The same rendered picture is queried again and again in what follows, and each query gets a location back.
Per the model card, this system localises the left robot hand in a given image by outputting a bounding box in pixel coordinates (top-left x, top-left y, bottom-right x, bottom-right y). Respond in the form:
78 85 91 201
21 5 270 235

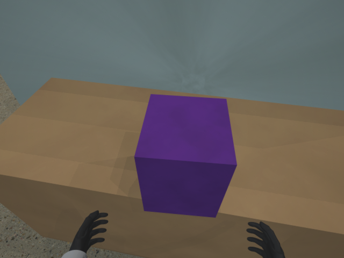
69 210 108 253

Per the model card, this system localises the carton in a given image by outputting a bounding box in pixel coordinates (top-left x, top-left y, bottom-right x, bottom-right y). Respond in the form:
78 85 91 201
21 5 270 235
134 94 237 218

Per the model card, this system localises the right robot hand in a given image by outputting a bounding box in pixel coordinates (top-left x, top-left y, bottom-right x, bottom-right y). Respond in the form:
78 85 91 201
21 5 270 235
246 222 285 258

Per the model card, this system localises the pedestal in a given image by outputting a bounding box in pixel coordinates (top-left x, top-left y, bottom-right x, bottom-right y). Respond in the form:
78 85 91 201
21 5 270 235
0 77 344 258

